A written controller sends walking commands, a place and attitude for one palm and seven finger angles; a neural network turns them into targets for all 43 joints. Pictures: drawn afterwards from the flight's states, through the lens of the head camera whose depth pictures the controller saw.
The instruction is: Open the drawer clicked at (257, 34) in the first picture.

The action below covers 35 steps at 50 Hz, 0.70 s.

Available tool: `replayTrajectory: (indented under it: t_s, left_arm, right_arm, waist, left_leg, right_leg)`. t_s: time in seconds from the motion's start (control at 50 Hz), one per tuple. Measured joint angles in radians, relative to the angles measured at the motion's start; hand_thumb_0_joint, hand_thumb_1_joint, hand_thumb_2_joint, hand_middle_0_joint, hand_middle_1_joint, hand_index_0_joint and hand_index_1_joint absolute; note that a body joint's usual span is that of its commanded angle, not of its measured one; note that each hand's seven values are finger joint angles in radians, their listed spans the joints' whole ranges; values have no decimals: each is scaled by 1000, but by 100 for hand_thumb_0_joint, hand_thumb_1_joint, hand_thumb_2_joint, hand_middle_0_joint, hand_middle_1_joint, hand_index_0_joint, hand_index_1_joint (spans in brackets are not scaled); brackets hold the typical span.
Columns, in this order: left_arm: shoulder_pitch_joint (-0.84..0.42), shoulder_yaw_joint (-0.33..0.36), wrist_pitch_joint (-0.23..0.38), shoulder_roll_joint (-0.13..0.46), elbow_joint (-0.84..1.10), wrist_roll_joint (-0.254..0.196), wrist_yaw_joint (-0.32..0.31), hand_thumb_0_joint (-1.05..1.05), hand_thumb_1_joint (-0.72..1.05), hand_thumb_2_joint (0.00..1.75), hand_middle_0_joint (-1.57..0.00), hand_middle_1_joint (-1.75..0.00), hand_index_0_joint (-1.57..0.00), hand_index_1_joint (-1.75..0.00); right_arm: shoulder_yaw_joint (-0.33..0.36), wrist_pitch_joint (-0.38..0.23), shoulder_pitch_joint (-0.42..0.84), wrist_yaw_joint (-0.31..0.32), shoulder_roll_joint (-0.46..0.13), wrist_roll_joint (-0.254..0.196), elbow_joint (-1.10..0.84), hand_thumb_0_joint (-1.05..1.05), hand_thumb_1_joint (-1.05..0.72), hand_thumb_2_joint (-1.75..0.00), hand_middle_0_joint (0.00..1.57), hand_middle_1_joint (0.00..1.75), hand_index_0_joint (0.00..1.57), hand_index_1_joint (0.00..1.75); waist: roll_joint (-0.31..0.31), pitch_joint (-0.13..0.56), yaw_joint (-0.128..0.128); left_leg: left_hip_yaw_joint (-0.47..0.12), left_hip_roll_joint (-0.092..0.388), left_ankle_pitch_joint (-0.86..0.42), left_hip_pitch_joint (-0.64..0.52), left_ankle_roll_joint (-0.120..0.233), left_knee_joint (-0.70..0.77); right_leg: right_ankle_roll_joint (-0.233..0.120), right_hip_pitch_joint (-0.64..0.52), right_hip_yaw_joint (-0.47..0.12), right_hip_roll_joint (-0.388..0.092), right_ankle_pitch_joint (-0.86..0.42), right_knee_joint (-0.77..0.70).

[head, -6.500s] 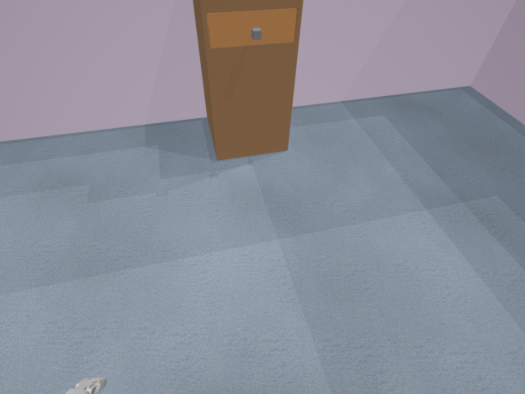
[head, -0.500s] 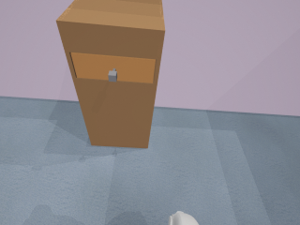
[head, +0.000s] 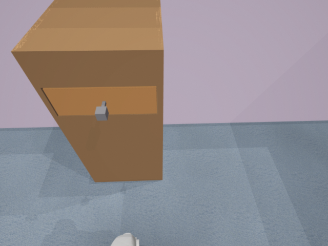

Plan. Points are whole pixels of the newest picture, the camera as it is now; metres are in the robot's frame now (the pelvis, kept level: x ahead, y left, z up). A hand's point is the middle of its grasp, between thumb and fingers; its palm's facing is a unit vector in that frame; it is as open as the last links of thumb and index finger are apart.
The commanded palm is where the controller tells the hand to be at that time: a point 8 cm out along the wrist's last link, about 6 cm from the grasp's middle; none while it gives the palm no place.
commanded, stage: come to a stop and stand still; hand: left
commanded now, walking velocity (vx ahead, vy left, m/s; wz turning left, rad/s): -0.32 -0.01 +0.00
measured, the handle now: (102, 109) +0.56 +0.24 -0.05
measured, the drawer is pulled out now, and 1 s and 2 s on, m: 0.00 0.00 0.00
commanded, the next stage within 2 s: look again from close up in 1.34 s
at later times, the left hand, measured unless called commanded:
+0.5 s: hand out of the picture +0.10 +0.19 -0.17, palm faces +0.01 -0.95 -0.32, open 7.4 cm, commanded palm none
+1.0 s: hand out of the picture +0.01 +0.18 -0.17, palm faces +0.07 -0.97 -0.25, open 7.4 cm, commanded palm none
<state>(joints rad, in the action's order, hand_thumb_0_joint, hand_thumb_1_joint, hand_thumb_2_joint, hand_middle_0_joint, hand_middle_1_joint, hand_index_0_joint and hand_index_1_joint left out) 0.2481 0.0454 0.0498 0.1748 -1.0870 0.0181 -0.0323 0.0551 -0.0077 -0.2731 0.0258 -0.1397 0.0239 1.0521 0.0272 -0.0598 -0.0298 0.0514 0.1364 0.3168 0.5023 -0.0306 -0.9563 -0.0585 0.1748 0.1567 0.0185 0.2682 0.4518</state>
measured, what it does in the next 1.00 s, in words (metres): steps on the spot: left foot, then right foot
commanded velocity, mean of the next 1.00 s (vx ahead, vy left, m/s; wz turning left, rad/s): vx -0.06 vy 0.04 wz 0.00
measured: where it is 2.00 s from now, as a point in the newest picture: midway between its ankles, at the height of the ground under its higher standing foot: outside the picture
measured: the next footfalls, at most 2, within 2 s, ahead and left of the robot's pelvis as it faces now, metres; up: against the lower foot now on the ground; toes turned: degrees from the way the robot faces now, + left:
left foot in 0.10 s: +0.15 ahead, +0.16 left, +0.00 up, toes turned +6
right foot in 0.48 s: +0.03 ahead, -0.12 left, +0.00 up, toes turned -5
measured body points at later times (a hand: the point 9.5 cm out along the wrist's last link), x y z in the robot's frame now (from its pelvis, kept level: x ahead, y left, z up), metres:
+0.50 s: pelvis +0.02 -0.03 -0.02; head +0.06 -0.05 +0.43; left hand +0.10 +0.24 -0.15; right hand +0.10 -0.27 -0.18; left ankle +0.11 +0.15 -0.73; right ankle +0.02 -0.15 -0.74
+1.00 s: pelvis +0.00 -0.01 +0.00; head +0.03 -0.02 +0.45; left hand +0.00 +0.23 -0.15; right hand +0.05 -0.26 -0.16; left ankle -0.03 +0.12 -0.74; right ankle +0.02 -0.15 -0.74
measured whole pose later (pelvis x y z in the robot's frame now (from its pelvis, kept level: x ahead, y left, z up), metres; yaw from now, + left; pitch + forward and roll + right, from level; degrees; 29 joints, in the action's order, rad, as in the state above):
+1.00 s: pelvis +0.00 -0.01 +0.00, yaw +0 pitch +1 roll +0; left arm 0.27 0.04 -0.03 0.18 -1.06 0.02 -0.03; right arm 0.05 0.02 -0.21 0.01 -0.21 0.01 1.03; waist 0.01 -0.05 0.03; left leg 0.03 0.03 0.31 0.18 -0.02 -0.46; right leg 0.02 0.29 0.07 -0.07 0.27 0.55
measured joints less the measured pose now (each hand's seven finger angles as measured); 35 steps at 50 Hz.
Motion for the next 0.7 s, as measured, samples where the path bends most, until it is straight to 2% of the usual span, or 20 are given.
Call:
replayTrajectory:
  t_s: [0.06, 0.1, 0.18, 0.22, 0.26, 0.3, 0.34, 0.4, 0.44, 0.48, 0.5, 0.54, 0.56, 0.62, 0.7]
  left_arm:
    - [27, -7, -11, -12, -17, 2, 3, 0, 93, 90, -20, -30, -19, -30]
    - [46, -12, -22, -20, -25, -1, 1, 0, 92, 90, -20, -30, -19, -30]
    - [50, -14, -61, -8, -20, -8, -7, 1, 92, 90, -20, -30, -19, -30]
    - [35, -12, -80, -6, -2, -6, -8, 1, 91, 90, -20, -30, -19, -30]
    - [12, -5, -92, -3, 20, -3, -5, 1, 91, 90, -20, -30, -19, -30]
    - [-11, 5, -99, 6, 46, -3, -1, 1, 91, 90, -20, -30, -19, -30]
    - [-34, 14, -103, 19, 71, -4, 4, 1, 91, 90, -20, -30, -19, -30]
    - [-65, 25, -108, 37, 102, -6, 9, 1, 91, 90, -20, -30, -19, -30]
    - [-79, 28, -102, 44, 118, -5, 11, 1, 91, 90, -20, -30, -19, -30]
    - [-72, 27, -84, 52, 136, -2, 12, 1, 91, 90, -20, -30, -19, -30]
    - [-69, 25, -71, 51, 135, 5, 10, 1, 91, 90, -20, -30, -19, -30]
    - [-63, 11, -71, 31, 129, 12, 8, 1, 91, 90, -20, -30, -19, -30]
    - [-52, 5, -74, 19, 127, 13, 9, 1, 91, 90, -20, -30, -19, -30]
    - [-23, -7, -74, -8, 117, 11, 11, 1, 91, 90, -20, -30, -19, -30]
    - [-15, -13, -62, -27, 111, 7, 11, 1, 90, 90, -20, -30, -20, -30]
  right_arm:
    - [1, -6, 54, 1, -39, -5, -9, 2, -95, -90, 20, 30, 20, 30]
    - [-5, -11, 78, 1, -52, -8, -8, 2, -95, -90, 19, 30, 20, 30]
    - [-18, -9, 121, 5, -20, -10, -13, 2, -94, -90, 19, 30, 20, 30]
    - [-24, -2, 148, 14, -5, -8, -29, 1, -93, -90, 20, 30, 20, 30]
    - [-24, 6, 172, 19, 6, -5, -46, 1, -92, -90, 20, 30, 20, 30]
    - [-19, 14, 190, 23, 11, -5, -58, 1, -92, -90, 20, 30, 20, 30]
    - [-12, 20, 202, 24, 5, -5, -65, 0, -92, -90, 20, 30, 20, 30]
    - [0, 34, 203, 17, -14, -2, -65, 0, -92, -90, 20, 30, 20, 30]
    - [10, 43, 195, 9, -32, 1, -63, 0, -91, -90, 20, 30, 20, 30]
    - [19, 55, 175, 1, -49, -1, -61, 0, -91, -90, 20, 30, 20, 30]
    - [24, 63, 168, -3, -58, -5, -58, 0, -91, -90, 20, 30, 20, 30]
    - [33, 82, 147, -12, -82, -8, -54, 1, -91, -90, 20, 30, 20, 30]
    - [36, 89, 133, -16, -91, -7, -50, 1, -91, -90, 20, 30, 20, 30]
    - [35, 90, 100, -28, -107, -2, -35, 1, -91, -90, 20, 30, 20, 30]
    - [29, 73, 47, -33, -112, -1, -22, 1, -91, -90, 20, 30, 20, 30]
  waist:
    - [5, -7, 27]
    - [6, -8, 43]
    - [-63, -16, 72]
    - [-66, -32, 74]
    - [-57, -54, 68]
    - [-48, -73, 62]
    - [-41, -85, 57]
    - [-26, -87, 51]
    - [-9, -80, 45]
    - [-4, -56, 43]
    - [2, -48, 42]
    - [31, -33, 35]
    - [38, -17, 36]
    - [40, 19, 37]
    - [25, 30, 33]
  left_leg:
    - [3, -8, -66, -39, -11, 189]
    - [7, -19, -179, -104, -14, 329]
    - [50, -53, -87, -155, 22, 362]
    - [59, -49, -96, -163, 26, 385]
    - [60, -40, -120, -166, 27, 415]
    - [61, -30, -142, -167, 22, 441]
    - [64, -21, -160, -167, 12, 459]
    - [62, -8, -174, -160, -6, 459]
    - [53, 0, -174, -146, -20, 439]
    - [46, 0, -156, -117, -33, 386]
    - [32, -5, -91, -96, -34, 334]
    - [-28, -39, 65, -67, -16, 222]
    - [-45, -59, 94, -57, -7, 167]
    - [-59, -104, 55, -48, 3, 30]
    - [-48, -127, 3, -79, -15, -24]
  right_leg:
    - [21, -25, -9, -9, 33, 12]
    - [38, -35, -14, -11, 73, 50]
    - [63, 14, -57, -50, 188, 211]
    - [70, 86, -89, -37, 281, 380]
    - [75, 159, -114, -22, 307, 530]
    - [84, 218, -136, -16, 293, 621]
    - [94, 253, -151, -20, 269, 644]
    - [99, 251, -154, -41, 239, 562]
    - [94, 210, -141, -57, 204, 435]
    - [91, 137, -131, -75, 97, 243]
    - [82, 134, -128, -76, 82, 230]
    - [59, 132, -114, -71, 99, 252]
    - [51, 127, -112, -71, 98, 240]
    - [44, 103, -123, -71, 51, 152]
    - [36, 75, -116, -76, -5, 52]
